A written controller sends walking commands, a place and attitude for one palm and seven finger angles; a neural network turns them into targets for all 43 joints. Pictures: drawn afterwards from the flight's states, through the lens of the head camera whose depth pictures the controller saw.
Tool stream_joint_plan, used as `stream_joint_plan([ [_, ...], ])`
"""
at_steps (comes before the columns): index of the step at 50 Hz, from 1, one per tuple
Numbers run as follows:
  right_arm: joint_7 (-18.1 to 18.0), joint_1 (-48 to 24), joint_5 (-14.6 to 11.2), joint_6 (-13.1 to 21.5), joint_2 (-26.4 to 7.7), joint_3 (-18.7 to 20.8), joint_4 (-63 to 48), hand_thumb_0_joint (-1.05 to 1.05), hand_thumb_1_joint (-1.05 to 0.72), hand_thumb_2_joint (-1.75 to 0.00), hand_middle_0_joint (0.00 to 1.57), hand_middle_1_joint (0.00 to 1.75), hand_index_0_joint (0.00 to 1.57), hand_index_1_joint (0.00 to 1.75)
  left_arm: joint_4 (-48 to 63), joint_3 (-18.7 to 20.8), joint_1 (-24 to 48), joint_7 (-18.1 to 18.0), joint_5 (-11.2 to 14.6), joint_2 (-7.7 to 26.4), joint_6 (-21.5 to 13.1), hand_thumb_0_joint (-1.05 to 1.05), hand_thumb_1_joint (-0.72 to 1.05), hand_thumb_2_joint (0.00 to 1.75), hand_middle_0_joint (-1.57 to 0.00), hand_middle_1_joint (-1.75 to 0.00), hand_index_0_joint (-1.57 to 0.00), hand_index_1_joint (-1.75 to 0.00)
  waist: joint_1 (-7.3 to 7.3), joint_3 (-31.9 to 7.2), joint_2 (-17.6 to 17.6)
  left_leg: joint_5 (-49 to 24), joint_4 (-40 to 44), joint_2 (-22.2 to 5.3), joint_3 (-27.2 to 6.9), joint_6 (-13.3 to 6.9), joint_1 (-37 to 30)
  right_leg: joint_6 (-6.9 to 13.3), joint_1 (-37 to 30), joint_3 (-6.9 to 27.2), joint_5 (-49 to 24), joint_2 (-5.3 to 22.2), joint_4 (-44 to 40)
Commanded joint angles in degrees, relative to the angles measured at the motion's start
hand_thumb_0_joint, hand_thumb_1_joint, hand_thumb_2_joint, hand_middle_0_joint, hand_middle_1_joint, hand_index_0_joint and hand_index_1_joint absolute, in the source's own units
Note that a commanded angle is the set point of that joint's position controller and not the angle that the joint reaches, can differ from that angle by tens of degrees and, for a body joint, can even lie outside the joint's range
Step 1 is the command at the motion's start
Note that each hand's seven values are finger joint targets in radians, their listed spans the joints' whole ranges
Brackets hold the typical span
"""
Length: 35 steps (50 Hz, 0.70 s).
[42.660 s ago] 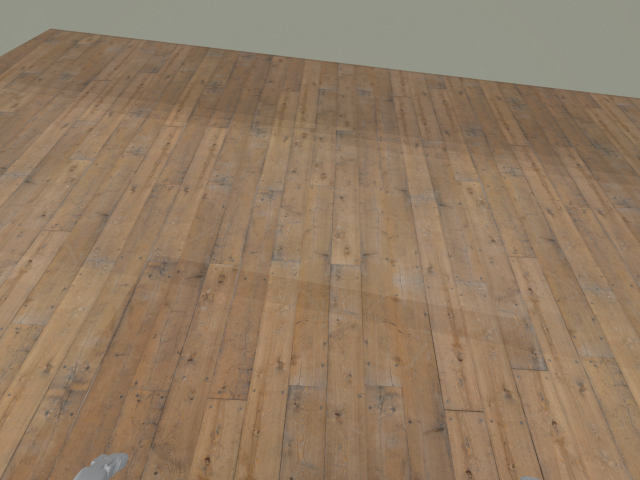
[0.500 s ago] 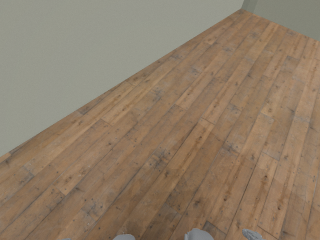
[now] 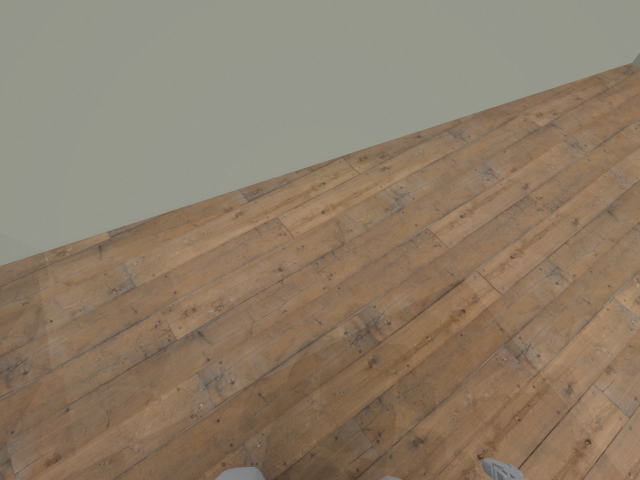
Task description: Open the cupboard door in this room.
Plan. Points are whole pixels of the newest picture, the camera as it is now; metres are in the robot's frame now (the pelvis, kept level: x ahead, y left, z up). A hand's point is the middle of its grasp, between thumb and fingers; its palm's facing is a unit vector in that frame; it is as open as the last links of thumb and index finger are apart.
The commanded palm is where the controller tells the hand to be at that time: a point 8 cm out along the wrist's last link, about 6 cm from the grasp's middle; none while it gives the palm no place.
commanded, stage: turn to face it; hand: left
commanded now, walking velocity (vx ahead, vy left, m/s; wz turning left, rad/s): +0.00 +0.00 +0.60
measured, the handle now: out of the picture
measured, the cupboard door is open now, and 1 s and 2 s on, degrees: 50 50 50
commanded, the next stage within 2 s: none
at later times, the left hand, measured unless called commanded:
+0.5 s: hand out of the picture +0.05 +0.17 -0.13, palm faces +0.27 -0.92 -0.28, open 7.4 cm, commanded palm none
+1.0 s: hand out of the picture -0.01 +0.18 -0.14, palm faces +0.56 -0.78 -0.28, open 7.4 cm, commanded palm none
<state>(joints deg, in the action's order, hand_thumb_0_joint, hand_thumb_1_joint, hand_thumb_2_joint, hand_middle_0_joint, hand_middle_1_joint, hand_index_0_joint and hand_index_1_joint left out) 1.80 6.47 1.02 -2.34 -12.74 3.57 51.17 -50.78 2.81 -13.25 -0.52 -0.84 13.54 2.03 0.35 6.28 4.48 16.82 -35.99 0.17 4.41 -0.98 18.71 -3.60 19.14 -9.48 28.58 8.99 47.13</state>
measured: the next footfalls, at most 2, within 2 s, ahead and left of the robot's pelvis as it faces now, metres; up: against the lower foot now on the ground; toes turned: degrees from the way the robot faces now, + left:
right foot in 0.34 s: +0.07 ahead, -0.16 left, +0.00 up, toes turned +9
left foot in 0.68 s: +0.01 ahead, +0.09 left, +0.00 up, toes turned +29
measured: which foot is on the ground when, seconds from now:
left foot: down 0.00-0.34, up 0.36-0.66, down 0.68-1.00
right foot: up 0.00-0.32, down 0.34-0.68, up 0.70-1.00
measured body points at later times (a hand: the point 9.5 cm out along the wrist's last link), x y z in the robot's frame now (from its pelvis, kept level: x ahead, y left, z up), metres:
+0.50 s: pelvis +0.01 -0.05 +0.02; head +0.06 -0.05 +0.46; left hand +0.04 +0.22 -0.11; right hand +0.15 -0.29 -0.13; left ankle -0.04 +0.07 -0.64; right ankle +0.03 -0.16 -0.72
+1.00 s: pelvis +0.03 -0.06 +0.01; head +0.07 -0.04 +0.46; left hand -0.04 +0.22 -0.12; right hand +0.25 -0.22 -0.13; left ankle -0.03 +0.07 -0.72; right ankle +0.11 -0.17 -0.71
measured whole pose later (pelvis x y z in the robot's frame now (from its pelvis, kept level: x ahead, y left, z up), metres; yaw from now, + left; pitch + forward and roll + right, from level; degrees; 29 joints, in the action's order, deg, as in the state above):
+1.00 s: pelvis +0.03 -0.06 +0.01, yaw +34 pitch +1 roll +0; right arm 0.5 9.1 1.6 -3.2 -12.8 3.4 51.6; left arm -49.1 3.6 -9.2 -0.2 -0.5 14.8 2.4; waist -0.1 4.9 -0.3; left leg 14.7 -32.0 0.5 -5.9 1.7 18.2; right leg -3.8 20.4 -1.3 21.4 2.4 40.1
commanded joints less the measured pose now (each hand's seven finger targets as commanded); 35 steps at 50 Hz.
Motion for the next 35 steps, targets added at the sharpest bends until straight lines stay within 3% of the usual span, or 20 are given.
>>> stream_joint_plan([
  [1,-2.54,8.99,0.36,1.48,-14.11,3.21,-1.88,0.00,-0.90,-0.90,0.20,0.30,0.20,0.30,7.25,2.23,6.34,-0.58,-0.32,5.21,-0.55,0.00,0.90,0.90,-0.20,-0.30,-0.20,-0.30,-4.55,-11.83,-17.67,-32.16,14.21,-18.92,-23.62,-11.54,-15.14,-0.57,16.85,9.62,2.63,-1.85,19.45],
  [3,-2.95,4.47,0.30,1.69,-11.62,2.16,-2.96,0.00,-0.90,-0.90,0.20,0.30,0.20,0.30,5.26,2.25,4.73,-0.10,-0.26,5.65,-0.27,0.00,0.90,0.90,-0.20,-0.30,-0.20,-0.30,-2.29,-9.32,-15.45,-30.25,14.75,-15.13,-18.45,-8.47,-11.24,-1.05,14.73,10.27,-3.43,-2.49,19.09],
  [6,-2.97,4.29,0.37,1.88,-11.67,2.04,-2.83,0.00,-0.90,-0.90,0.20,0.30,0.20,0.30,4.65,2.05,3.70,0.03,0.02,4.81,-0.11,0.00,0.90,0.90,-0.20,-0.30,-0.20,-0.30,-1.21,-9.77,-12.59,-29.46,14.50,-13.37,-17.56,-8.03,-11.65,-1.24,11.69,9.44,-4.14,-4.09,12.14],
  [10,-2.62,4.37,0.64,1.35,-12.30,2.60,-2.79,0.00,-0.90,-0.90,0.20,0.30,0.20,0.30,5.65,1.86,5.14,-0.04,0.22,4.24,-0.22,0.00,0.90,0.90,-0.20,-0.30,-0.20,-0.30,-1.72,-9.03,-13.58,-23.24,14.71,-12.41,-20.26,-7.98,-7.55,-0.72,4.81,8.22,-3.65,-6.42,0.53],
  [14,-2.34,1.32,0.24,0.80,-12.18,3.14,-3.89,0.00,-0.90,-0.90,0.20,0.30,0.20,0.30,4.68,2.19,0.35,-0.20,0.40,4.95,-1.04,0.00,0.90,0.90,-0.20,-0.30,-0.20,-0.30,0.84,-9.56,-14.68,-19.43,10.92,-9.36,-21.61,-5.66,-0.63,0.10,-8.01,6.71,-11.68,-8.64,-15.37],
  [15,-2.17,0.58,-0.20,0.76,-10.85,2.99,-4.38,0.00,-0.90,-0.90,0.20,0.30,0.20,0.30,4.22,2.73,-2.16,-0.50,0.25,6.81,-1.55,0.00,0.90,0.90,-0.20,-0.30,-0.20,-0.30,2.30,-10.02,-10.75,-13.41,7.41,-6.83,-20.74,-3.41,4.81,0.56,-15.34,8.70,-16.12,-6.27,-23.02],
  [16,-1.76,1.06,-0.77,0.79,-7.25,2.55,-5.19,0.00,-0.90,-0.90,0.20,0.30,0.20,0.30,3.93,3.84,-4.38,-1.06,-0.67,11.77,-2.22,0.00,0.90,0.90,-0.20,-0.30,-0.20,-0.30,3.46,-10.91,4.81,2.27,-3.88,0.03,-13.13,0.79,14.75,4.19,-22.73,21.75,-14.91,6.92,-30.94],
  [17,-1.48,-0.23,-0.62,0.72,-6.55,2.57,-6.49,0.00,-0.90,-0.90,0.20,0.30,0.20,0.30,4.54,4.18,-4.19,-1.24,-1.03,15.23,-2.19,0.00,0.90,0.90,-0.20,-0.30,-0.20,-0.30,4.20,-10.16,13.87,18.84,-19.45,4.14,-6.02,3.44,16.42,11.28,-17.44,32.63,-20.34,19.86,-33.45],
  [18,-1.19,0.09,-0.12,0.30,-8.04,2.81,-5.93,0.00,-0.90,-0.90,0.20,0.30,0.20,0.30,4.88,3.48,-1.96,-1.48,-0.61,13.54,-2.13,0.00,0.90,0.90,-0.20,-0.30,-0.20,-0.30,2.70,-8.10,9.23,17.88,-29.04,0.78,-8.65,2.70,15.57,13.80,-11.82,28.44,-20.86,19.43,-31.99],
  [19,-0.97,1.24,0.00,-0.12,-7.64,2.90,-4.75,0.00,-0.90,-0.90,0.20,0.30,0.20,0.30,5.68,2.81,1.99,-1.64,-0.58,9.93,-2.33,0.00,0.90,0.90,-0.20,-0.30,-0.20,-0.30,0.36,-6.38,8.22,13.37,-32.96,-0.72,-9.10,2.98,15.99,13.01,-9.91,23.53,-21.87,15.03,-31.43],
  [20,-0.78,1.54,-0.02,-0.58,-7.07,2.89,-3.55,0.00,-0.90,-0.90,0.20,0.30,0.20,0.30,6.07,2.40,3.98,-1.59,-0.47,9.08,-2.19,0.00,0.90,0.90,-0.20,-0.30,-0.20,-0.30,-0.74,-5.87,9.13,10.98,-35.24,-1.38,-7.47,3.76,15.57,12.12,-9.03,19.90,-25.09,12.36,-30.07],
  [22,-0.08,1.99,-0.24,-0.91,-5.67,2.37,-3.13,0.00,-0.90,-0.90,0.20,0.30,0.20,0.30,6.33,1.90,5.12,-1.42,-0.48,7.86,-2.19,0.00,0.90,0.90,-0.20,-0.30,-0.20,-0.30,-1.48,-6.15,9.39,8.62,-31.25,-1.93,-4.83,4.69,13.62,10.29,-9.87,10.75,-32.78,9.28,-28.05],
  [24,0.17,-0.13,-0.39,-0.87,-4.58,1.73,-3.44,0.00,-0.90,-0.90,0.20,0.30,0.20,0.30,5.72,2.14,2.51,-1.35,-0.60,8.57,-2.40,0.00,0.90,0.90,-0.20,-0.30,-0.20,-0.30,-0.13,-6.60,7.80,8.58,-22.65,-1.72,-2.28,5.21,11.52,9.73,-12.72,7.72,-37.94,8.91,-26.36],
  [27,0.34,-2.80,-0.61,-0.36,-3.67,1.23,-4.18,0.00,-0.90,-0.90,0.20,0.30,0.20,0.30,4.18,2.85,-0.98,-1.33,-0.94,10.33,-2.34,0.00,0.90,0.90,-0.20,-0.30,-0.20,-0.30,2.08,-6.90,6.76,9.58,-12.11,-1.03,0.30,4.90,8.27,10.15,-15.52,7.31,-41.14,10.78,-23.82],
  [29,0.23,-1.98,-0.67,0.12,-3.71,0.94,-4.27,0.00,-0.90,-0.90,0.20,0.30,0.20,0.30,3.84,3.34,-1.95,-1.19,-0.94,11.53,-2.25,0.00,0.90,0.90,-0.20,-0.30,-0.20,-0.30,2.03,-8.61,6.77,8.63,-5.64,-0.48,1.52,4.29,5.51,10.01,-16.86,6.64,-43.94,11.78,-20.85],
  [31,0.04,0.89,-0.50,0.59,-4.72,1.06,-3.58,0.00,-0.90,-0.90,0.20,0.30,0.20,0.30,3.57,3.56,-1.54,-0.82,-0.52,11.62,-2.12,0.00,0.90,0.90,-0.20,-0.30,-0.20,-0.30,0.33,-9.93,5.85,1.07,3.92,0.34,2.15,3.57,-1.45,7.16,-14.32,3.82,-42.23,10.55,-15.75],
  [32,0.05,3.85,-0.37,0.93,-6.58,1.49,-2.85,0.00,-0.90,-0.90,0.20,0.30,0.20,0.30,3.67,3.43,-0.82,-0.65,-0.14,10.89,-1.92,0.00,0.90,0.90,-0.20,-0.30,-0.20,-0.30,-1.64,-11.36,1.75,-6.54,10.91,-0.67,0.01,2.84,-9.00,4.73,-9.54,1.98,-37.65,9.64,-9.54],
  [33,-0.40,8.07,0.20,1.48,-12.68,3.05,-2.21,0.00,-0.90,-0.90,0.20,0.30,0.20,0.30,5.29,3.06,-0.85,-0.35,0.28,7.78,-1.52,0.00,0.90,0.90,-0.20,-0.30,-0.20,-0.30,-4.03,-14.87,-12.64,-19.92,13.40,-12.22,-15.27,-2.14,-18.99,0.86,2.87,-0.90,-17.88,3.81,2.15],
  [34,-1.18,12.54,0.20,1.33,-17.75,4.36,-1.60,0.00,-0.90,-0.90,0.20,0.30,0.20,0.30,7.80,1.64,3.02,-0.24,0.33,4.30,-1.23,0.00,0.90,0.90,-0.20,-0.30,-0.20,-0.30,-6.53,-14.69,-23.86,-42.38,14.78,-24.34,-31.34,-10.87,-21.67,-1.89,15.34,2.19,11.19,-2.58,13.43],
  [35,-1.65,14.30,0.32,1.04,-17.76,4.02,-0.48,0.00,-0.90,-0.90,0.20,0.30,0.20,0.30,8.44,1.77,5.88,-0.49,-0.13,6.52,-0.64,0.00,0.90,0.90,-0.20,-0.30,-0.20,-0.30,-6.89,-15.06,-15.86,-40.39,13.25,-25.54,-29.16,-14.03,-20.48,-0.57,16.15,8.54,9.53,-1.76,18.84],
])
